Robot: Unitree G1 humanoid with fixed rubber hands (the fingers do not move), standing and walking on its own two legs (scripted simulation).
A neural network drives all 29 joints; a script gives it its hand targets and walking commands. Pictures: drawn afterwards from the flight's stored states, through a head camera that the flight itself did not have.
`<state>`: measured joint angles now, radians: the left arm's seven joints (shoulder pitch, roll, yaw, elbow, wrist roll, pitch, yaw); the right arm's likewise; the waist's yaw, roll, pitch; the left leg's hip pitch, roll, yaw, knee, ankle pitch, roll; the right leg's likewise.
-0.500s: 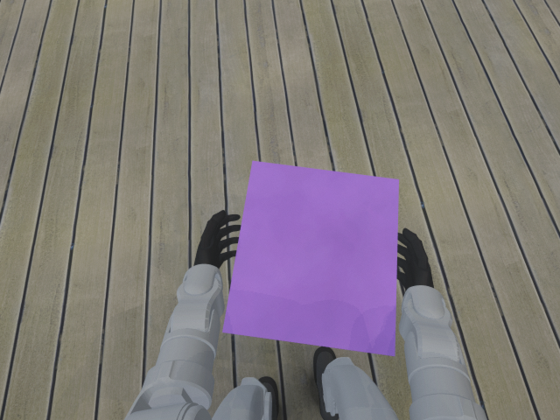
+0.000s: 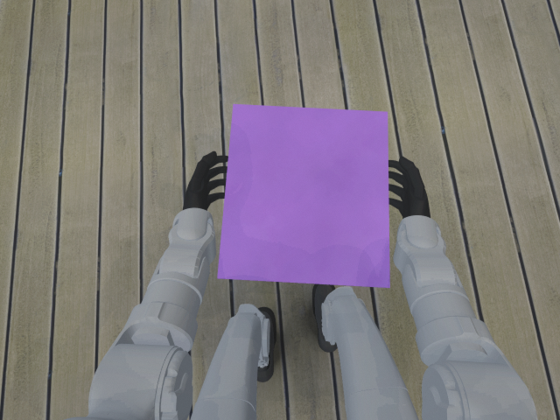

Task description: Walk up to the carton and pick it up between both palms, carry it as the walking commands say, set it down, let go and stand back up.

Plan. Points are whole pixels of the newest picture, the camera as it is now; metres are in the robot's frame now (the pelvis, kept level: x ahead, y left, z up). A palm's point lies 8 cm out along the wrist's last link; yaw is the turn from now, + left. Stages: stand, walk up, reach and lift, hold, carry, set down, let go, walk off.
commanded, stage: set down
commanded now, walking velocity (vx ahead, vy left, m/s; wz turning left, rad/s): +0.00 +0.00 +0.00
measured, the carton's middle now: (301, 210) +0.40 -0.03 -0.20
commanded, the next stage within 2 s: none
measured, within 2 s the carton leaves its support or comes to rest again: neither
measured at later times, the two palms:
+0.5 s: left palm (222, 184) +0.46 +0.11 -0.19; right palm (399, 201) +0.40 -0.20 -0.21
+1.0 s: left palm (234, 176) +0.50 +0.10 -0.27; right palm (386, 193) +0.44 -0.20 -0.30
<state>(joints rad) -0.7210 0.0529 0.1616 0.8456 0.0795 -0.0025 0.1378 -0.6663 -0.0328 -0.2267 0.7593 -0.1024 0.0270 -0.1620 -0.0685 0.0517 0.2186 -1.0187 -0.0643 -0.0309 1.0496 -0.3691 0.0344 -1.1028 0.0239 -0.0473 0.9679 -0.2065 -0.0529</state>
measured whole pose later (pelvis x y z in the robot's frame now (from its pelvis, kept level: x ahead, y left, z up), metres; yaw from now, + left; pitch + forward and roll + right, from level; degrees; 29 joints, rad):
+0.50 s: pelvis +0.00 +0.00 -0.06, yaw +0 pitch +30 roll +2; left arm -0.96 0.10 0.16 0.85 -0.01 0.00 0.15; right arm -0.85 -0.12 -0.19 0.76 0.02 0.04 -0.18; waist -0.07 0.05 0.23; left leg -1.39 -0.07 -0.03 1.30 -0.44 0.03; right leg -1.47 0.03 -0.05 1.21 -0.26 -0.06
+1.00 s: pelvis -0.02 +0.02 -0.14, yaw +0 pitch +35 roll +0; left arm -1.19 0.13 0.16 0.86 -0.04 0.09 0.19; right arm -1.07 -0.20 -0.27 0.83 0.09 0.09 -0.11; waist -0.07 0.06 0.25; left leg -1.71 -0.09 -0.02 1.60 -0.51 0.01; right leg -1.80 0.03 -0.05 1.48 -0.31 -0.06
